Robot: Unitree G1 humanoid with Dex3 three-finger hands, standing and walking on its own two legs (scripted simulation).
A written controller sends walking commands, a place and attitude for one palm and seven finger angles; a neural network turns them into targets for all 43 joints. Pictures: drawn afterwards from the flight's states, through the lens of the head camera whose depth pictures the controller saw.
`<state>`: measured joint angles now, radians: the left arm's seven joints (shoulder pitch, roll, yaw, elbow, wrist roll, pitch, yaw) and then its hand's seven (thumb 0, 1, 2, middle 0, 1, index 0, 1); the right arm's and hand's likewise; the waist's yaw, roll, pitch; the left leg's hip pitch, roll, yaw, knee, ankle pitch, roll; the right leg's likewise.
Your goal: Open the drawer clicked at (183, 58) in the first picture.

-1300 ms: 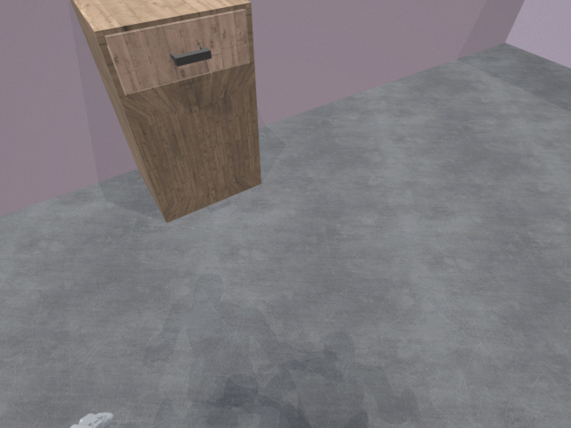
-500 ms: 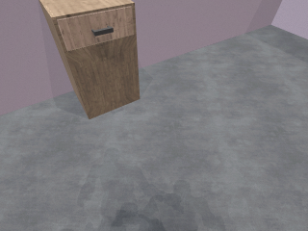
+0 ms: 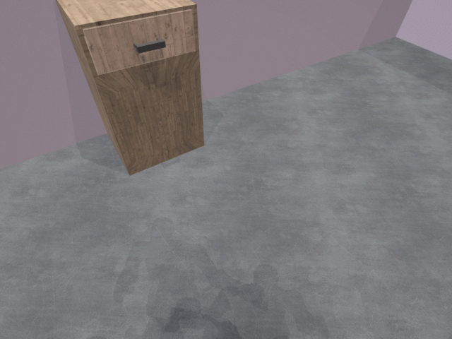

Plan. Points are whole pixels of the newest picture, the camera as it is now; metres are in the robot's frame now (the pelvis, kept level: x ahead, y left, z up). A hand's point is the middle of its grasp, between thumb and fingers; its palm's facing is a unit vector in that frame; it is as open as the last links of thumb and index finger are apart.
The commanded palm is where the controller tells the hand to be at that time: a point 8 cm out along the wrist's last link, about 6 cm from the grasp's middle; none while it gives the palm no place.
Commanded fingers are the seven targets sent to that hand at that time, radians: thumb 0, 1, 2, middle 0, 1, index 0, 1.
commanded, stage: look at it before walking up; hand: left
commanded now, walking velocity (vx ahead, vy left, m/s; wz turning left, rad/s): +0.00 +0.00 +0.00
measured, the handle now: (149, 44) +1.22 +0.40 -0.04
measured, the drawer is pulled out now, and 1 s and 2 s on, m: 0.00 0.00 0.00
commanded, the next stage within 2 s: walk to a spot facing it in 0.34 s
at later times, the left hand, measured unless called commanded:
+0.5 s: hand out of the picture +0.07 +0.25 -0.16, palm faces -0.02 -0.94 -0.33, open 7.4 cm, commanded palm none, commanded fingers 0.00 0.90 0.90 -0.20 -0.30 -0.20 -0.30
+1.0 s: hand out of the picture +0.07 +0.13 -0.17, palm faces -0.12 -0.98 -0.16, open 7.4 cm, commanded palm none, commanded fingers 0.00 0.90 0.90 -0.20 -0.30 -0.20 -0.30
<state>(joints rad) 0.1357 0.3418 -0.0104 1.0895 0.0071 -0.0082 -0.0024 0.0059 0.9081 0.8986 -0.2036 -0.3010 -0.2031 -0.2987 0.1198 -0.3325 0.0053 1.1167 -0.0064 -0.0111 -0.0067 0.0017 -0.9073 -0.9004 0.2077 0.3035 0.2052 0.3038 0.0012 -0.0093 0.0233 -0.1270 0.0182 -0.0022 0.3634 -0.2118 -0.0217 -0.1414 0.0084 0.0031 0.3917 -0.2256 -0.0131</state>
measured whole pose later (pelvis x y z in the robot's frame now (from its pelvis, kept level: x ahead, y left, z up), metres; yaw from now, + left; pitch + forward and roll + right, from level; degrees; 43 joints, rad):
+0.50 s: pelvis +0.00 +0.00 +0.00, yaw +0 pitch -1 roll +0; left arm 0.14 0.34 -0.01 1.09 0.01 -0.01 0.00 0.01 0.91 0.90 -0.20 -0.30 -0.20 -0.30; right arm 0.11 -0.33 0.01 1.12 -0.01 -0.01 -0.01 0.00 -0.91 -0.90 0.21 0.30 0.20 0.30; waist 0.01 -0.01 0.02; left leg -0.12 0.02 0.00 0.35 -0.21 -0.02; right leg -0.13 0.01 0.01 0.37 -0.22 -0.01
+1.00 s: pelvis +0.11 -0.04 +0.00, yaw -12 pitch +1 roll +1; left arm 0.47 0.12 0.02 1.09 0.02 -0.06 0.00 0.00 0.91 0.90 -0.20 -0.30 -0.20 -0.30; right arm 0.21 -0.19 -0.05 1.04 -0.02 0.00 0.01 0.01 -0.91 -0.90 0.20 0.30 0.20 0.30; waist 0.03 0.00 0.02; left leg -0.58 0.11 0.07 1.06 -0.24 -0.05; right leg -0.07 0.05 0.00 0.38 -0.32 -0.07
